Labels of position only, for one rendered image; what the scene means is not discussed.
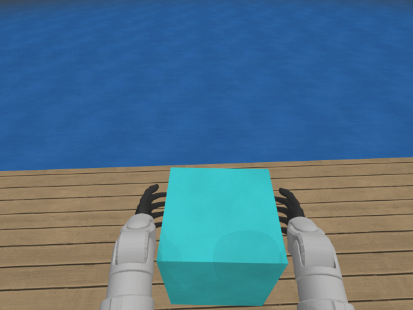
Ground robot left forearm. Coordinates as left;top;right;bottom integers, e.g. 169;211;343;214
99;213;156;310

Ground carton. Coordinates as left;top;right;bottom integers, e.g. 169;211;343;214
156;167;288;306

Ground robot left hand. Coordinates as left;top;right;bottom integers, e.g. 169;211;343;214
135;184;167;228

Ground robot right forearm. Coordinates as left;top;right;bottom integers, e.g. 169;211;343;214
287;216;355;310

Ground robot right hand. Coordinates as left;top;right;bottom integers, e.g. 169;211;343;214
274;188;305;235

